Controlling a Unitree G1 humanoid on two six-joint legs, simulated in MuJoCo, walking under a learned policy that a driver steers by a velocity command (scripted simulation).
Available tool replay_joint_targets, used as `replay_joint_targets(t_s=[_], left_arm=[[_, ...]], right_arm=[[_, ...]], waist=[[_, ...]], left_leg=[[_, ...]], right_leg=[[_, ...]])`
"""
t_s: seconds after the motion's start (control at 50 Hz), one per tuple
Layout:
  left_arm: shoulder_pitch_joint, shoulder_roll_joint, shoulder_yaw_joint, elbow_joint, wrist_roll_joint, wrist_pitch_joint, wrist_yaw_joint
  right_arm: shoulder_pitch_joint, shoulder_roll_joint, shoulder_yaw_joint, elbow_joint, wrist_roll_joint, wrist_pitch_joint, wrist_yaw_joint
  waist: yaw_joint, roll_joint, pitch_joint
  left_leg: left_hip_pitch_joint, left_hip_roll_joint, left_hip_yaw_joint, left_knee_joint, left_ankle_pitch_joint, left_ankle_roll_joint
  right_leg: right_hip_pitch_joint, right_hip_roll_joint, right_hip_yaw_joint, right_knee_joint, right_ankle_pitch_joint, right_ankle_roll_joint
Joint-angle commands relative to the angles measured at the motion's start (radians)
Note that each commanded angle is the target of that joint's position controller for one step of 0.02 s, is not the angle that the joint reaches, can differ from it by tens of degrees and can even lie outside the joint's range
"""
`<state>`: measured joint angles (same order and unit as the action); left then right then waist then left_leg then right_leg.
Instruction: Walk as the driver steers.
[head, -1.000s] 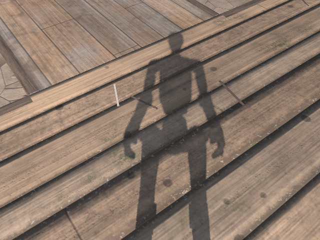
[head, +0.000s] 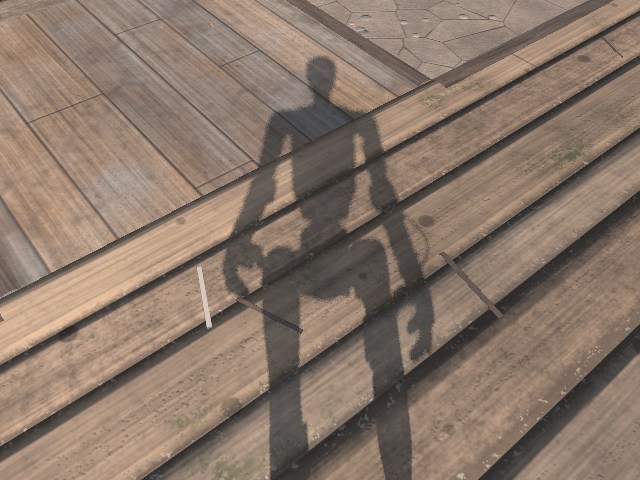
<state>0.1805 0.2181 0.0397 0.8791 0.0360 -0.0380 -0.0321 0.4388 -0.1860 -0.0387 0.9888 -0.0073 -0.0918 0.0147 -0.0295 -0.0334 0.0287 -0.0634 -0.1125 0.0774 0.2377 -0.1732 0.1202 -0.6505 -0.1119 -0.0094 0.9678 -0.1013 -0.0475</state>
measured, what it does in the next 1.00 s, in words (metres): walks ahead: right foot, then left foot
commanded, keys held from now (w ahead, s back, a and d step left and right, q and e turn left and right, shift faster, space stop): w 1.00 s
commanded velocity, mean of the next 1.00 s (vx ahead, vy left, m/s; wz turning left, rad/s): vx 0.50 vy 0.00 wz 0.00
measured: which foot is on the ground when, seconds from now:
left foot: down 0.00-0.30, up 0.32-0.82, down 0.84-1.00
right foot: up 0.00-0.26, down 0.28-0.84, up 0.86-1.00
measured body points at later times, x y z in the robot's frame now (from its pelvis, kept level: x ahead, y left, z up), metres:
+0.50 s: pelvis +0.29 -0.05 +0.00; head +0.30 -0.06 +0.45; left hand +0.29 +0.20 -0.14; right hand +0.35 -0.30 -0.15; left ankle +0.29 +0.09 -0.66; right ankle +0.29 -0.11 -0.75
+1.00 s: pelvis +0.56 +0.01 -0.01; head +0.58 +0.02 +0.44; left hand +0.58 +0.25 -0.16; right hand +0.61 -0.25 -0.14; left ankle +0.59 +0.07 -0.75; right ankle +0.49 -0.12 -0.66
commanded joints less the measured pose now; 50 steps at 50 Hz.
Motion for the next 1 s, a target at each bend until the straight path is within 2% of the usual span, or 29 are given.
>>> replay_joint_targets(t_s=[0.02, 0.12, 0.18, 0.22, 0.24, 0.26, 0.28, 0.3, 0.32, 0.34, 0.36, 0.38, 0.4, 0.42, 0.46, 0.5, 0.6, 0.72, 0.76, 0.78, 0.8, 0.82, 0.84, 0.86, 0.88, 0.9, 0.92, 0.96, 1.0], left_arm=[[-0.084, 0.034, 0.003, -0.064, -0.005, -0.005, -0.004], [-0.237, 0.024, -0.007, -0.102, -0.012, -0.009, -0.005], [-0.284, 0.031, -0.005, -0.123, -0.014, -0.017, -0.003], [-0.233, 0.040, 0.000, -0.113, -0.015, -0.026, 0.003], [-0.152, 0.054, 0.008, -0.087, -0.015, -0.031, 0.011], [0.000, 0.075, 0.021, -0.036, -0.013, -0.039, 0.021], [0.180, 0.122, 0.041, 0.016, 0.006, -0.049, 0.033], [0.322, 0.227, 0.068, 0.032, 0.034, -0.052, 0.043], [0.297, 0.221, 0.070, 0.038, 0.005, -0.037, 0.029], [0.193, 0.172, 0.059, 0.032, -0.021, -0.033, 0.023], [0.113, 0.113, 0.045, 0.021, -0.027, -0.039, 0.018], [0.075, 0.074, 0.034, 0.024, -0.022, -0.046, 0.017], [0.079, 0.044, 0.024, 0.042, -0.023, -0.052, 0.021], [0.093, 0.027, 0.017, 0.058, -0.022, -0.058, 0.024], [0.152, 0.046, 0.019, 0.089, -0.026, -0.073, 0.026], [0.187, 0.071, 0.023, 0.107, -0.027, -0.077, 0.026], [0.273, 0.068, 0.012, 0.134, -0.028, -0.074, 0.026], [0.370, 0.085, 0.011, 0.176, -0.014, -0.067, 0.044], [0.359, 0.095, 0.014, 0.183, -0.008, -0.063, 0.051], [0.339, 0.103, 0.016, 0.183, -0.007, -0.062, 0.053], [0.326, 0.112, 0.018, 0.184, -0.007, -0.060, 0.054], [0.310, 0.110, 0.017, 0.182, -0.012, -0.056, 0.051], [0.301, 0.086, 0.007, 0.152, -0.022, -0.059, 0.048], [0.421, -0.019, -0.011, 0.137, -0.063, -0.058, 0.036], [0.354, 0.087, 0.017, 0.146, -0.034, -0.056, 0.038], [0.256, 0.089, 0.022, 0.111, -0.029, -0.058, 0.035], [0.205, 0.074, 0.020, 0.100, -0.026, -0.062, 0.032], [0.215, 0.037, 0.019, 0.107, -0.002, -0.038, 0.023], [0.222, 0.012, 0.017, 0.110, 0.004, -0.017, 0.013]], right_arm=[[0.046, -0.103, -0.012, -0.027, 0.004, -0.016, -0.005], [0.137, -0.102, -0.004, 0.015, -0.006, -0.014, -0.021], [0.157, -0.115, -0.005, 0.037, -0.018, -0.008, -0.031], [0.123, -0.128, -0.007, 0.041, -0.021, -0.007, -0.037], [0.109, -0.140, -0.010, 0.044, -0.021, -0.007, -0.038], [0.092, -0.148, -0.011, 0.046, -0.017, -0.004, -0.036], [0.072, -0.143, -0.006, 0.033, -0.008, -0.006, -0.033], [0.115, -0.062, 0.013, -0.007, 0.025, -0.009, -0.024], [0.165, -0.091, -0.003, 0.009, 0.025, -0.008, -0.022], [0.073, -0.134, -0.017, -0.009, 0.004, -0.003, -0.025], [-0.003, -0.117, -0.014, -0.031, -0.004, -0.009, -0.019], [-0.032, -0.097, -0.014, -0.034, -0.008, -0.005, -0.016], [-0.032, -0.086, -0.014, -0.036, -0.025, 0.008, -0.010], [-0.010, -0.060, -0.010, -0.026, -0.032, 0.022, -0.002], [-0.024, -0.047, -0.011, -0.032, -0.034, 0.037, 0.009], [-0.109, -0.054, -0.012, -0.062, -0.034, 0.046, 0.014], [-0.340, -0.052, 0.000, -0.134, -0.018, 0.046, 0.017], [-0.497, -0.068, 0.003, -0.184, -0.014, 0.039, 0.013], [-0.487, -0.077, -0.002, -0.188, -0.014, 0.030, 0.011], [-0.441, -0.084, -0.007, -0.175, -0.015, 0.025, 0.006], [-0.345, -0.097, -0.017, -0.143, -0.016, 0.018, 0.000], [-0.175, -0.119, -0.031, -0.083, -0.023, 0.008, -0.009], [0.009, -0.190, -0.054, -0.042, -0.048, -0.001, -0.021], [0.079, -0.290, -0.078, -0.033, -0.057, 0.003, -0.020], [0.009, -0.238, -0.071, -0.038, -0.015, 0.019, -0.012], [-0.107, -0.187, -0.056, -0.054, -0.005, 0.019, -0.009], [-0.162, -0.130, -0.041, -0.059, -0.008, 0.010, -0.004], [-0.172, -0.066, -0.021, -0.032, -0.006, -0.003, -0.010], [-0.115, -0.072, -0.018, -0.004, -0.004, -0.017, -0.014]], waist=[[0.004, 0.066, 0.075], [-0.043, 0.085, 0.087], [-0.044, 0.094, 0.094], [-0.003, 0.105, 0.070], [0.033, 0.116, 0.027], [0.097, 0.104, -0.051], [0.170, 0.087, -0.152], [0.177, -0.082, -0.305], [0.143, -0.143, -0.361], [0.102, -0.037, -0.195], [0.081, 0.000, -0.085], [0.047, 0.021, -0.026], [0.019, 0.006, 0.000], [0.001, -0.003, -0.001], [-0.012, -0.008, 0.004], [-0.008, -0.012, 0.033], [0.043, -0.021, 0.071], [0.085, -0.032, 0.089], [0.066, -0.031, 0.085], [0.040, -0.036, 0.063], [0.000, -0.038, 0.014], [-0.070, -0.007, -0.073], [-0.133, 0.059, -0.194], [-0.087, 0.287, -0.324], [-0.078, 0.145, -0.280], [-0.035, 0.107, -0.122], [-0.013, 0.060, -0.056], [0.047, 0.080, -0.008], [0.063, 0.085, -0.010]], left_leg=[[-0.032, 0.271, -0.183, -0.145, 0.213, 0.073], [0.098, 0.282, -0.156, -0.100, 0.374, 0.063], [0.195, 0.317, -0.157, -0.044, 0.496, 0.077], [0.208, 0.323, -0.135, 0.041, 0.707, 0.063], [0.201, 0.318, -0.125, 0.131, 0.848, 0.051], [0.172, 0.295, -0.102, 0.294, 0.896, 0.035], [0.002, 0.265, -0.081, 0.512, 0.712, 0.019], [-0.316, 0.150, -0.012, 0.884, 0.228, -0.022], [-0.508, 0.028, -0.082, 1.107, -0.342, -0.026], [-0.582, 0.105, -0.140, 1.123, -0.247, -0.016], [-0.576, 0.140, -0.134, 1.071, -0.167, -0.017], [-0.537, 0.172, -0.128, 1.008, -0.126, -0.020], [-0.494, 0.191, -0.126, 0.960, -0.111, -0.030], [-0.457, 0.196, -0.119, 0.935, -0.101, -0.041], [-0.465, 0.200, -0.096, 0.901, -0.077, -0.056], [-0.531, 0.217, -0.076, 0.840, -0.010, -0.071], [-0.574, 0.211, -0.027, 0.564, 0.162, -0.094], [-0.581, 0.174, -0.009, 0.381, 0.141, -0.059], [-0.536, 0.154, -0.003, 0.337, 0.066, -0.031], [-0.454, 0.127, 0.009, 0.311, 0.025, -0.014], [-0.328, 0.092, 0.023, 0.281, 0.002, 0.005], [-0.118, 0.074, 0.030, 0.225, 0.039, 0.032], [0.155, 0.250, -0.161, 0.218, -0.027, 0.086], [0.430, 0.550, -0.660, 0.120, -0.090, 0.240], [0.355, 0.514, -0.739, 0.036, -0.143, 0.227], [0.210, 0.477, -0.561, 0.021, -0.127, 0.189], [0.087, 0.434, -0.458, -0.014, -0.020, 0.158], [-0.057, 0.348, -0.305, -0.053, 0.101, 0.093], [-0.083, 0.328, -0.253, -0.069, 0.194, 0.091]], right_leg=[[-0.056, 0.002, -0.025, -0.124, 0.111, 0.021], [-0.044, 0.048, -0.065, -0.303, 0.141, 0.012], [-0.032, 0.071, -0.072, -0.367, 0.059, -0.017], [0.083, 0.110, -0.089, -0.418, -0.022, -0.052], [0.199, 0.146, -0.101, -0.436, -0.060, -0.072], [0.378, 0.174, -0.112, -0.495, -0.037, -0.098], [0.651, 0.091, -0.024, -0.501, -0.032, -0.140], [0.954, -0.208, 0.376, -0.524, -0.154, -0.236], [1.004, -0.327, 0.716, -0.656, -0.119, -0.324], [0.868, -0.269, 0.569, -0.682, -0.159, -0.286], [0.717, -0.229, 0.440, -0.724, -0.108, -0.256], [0.610, -0.178, 0.346, -0.759, -0.048, -0.216], [0.538, -0.138, 0.279, -0.778, 0.013, -0.187], [0.502, -0.113, 0.228, -0.794, 0.051, -0.173], [0.485, -0.095, 0.176, -0.810, 0.146, -0.176], [0.484, -0.080, 0.135, -0.839, 0.158, -0.174], [0.529, -0.042, 0.068, -0.852, 0.255, -0.146], [0.723, -0.100, 0.070, -0.803, 0.345, -0.153], [0.770, -0.118, 0.061, -0.747, 0.454, -0.146], [0.769, -0.115, 0.046, -0.686, 0.579, -0.134], [0.760, -0.104, 0.032, -0.575, 0.697, -0.121], [0.698, -0.064, -0.004, -0.386, 0.693, -0.101], [0.493, -0.020, -0.034, -0.110, 0.411, -0.082], [0.123, 0.172, -0.089, 0.287, -0.314, -0.032], [0.022, 0.154, 0.049, 0.372, -0.389, -0.047], [-0.017, 0.098, 0.056, 0.352, -0.291, -0.053], [0.018, 0.066, 0.055, 0.296, -0.223, -0.052], [0.116, 0.028, 0.049, 0.200, -0.181, -0.035], [0.142, 0.030, 0.029, 0.165, -0.166, -0.018]])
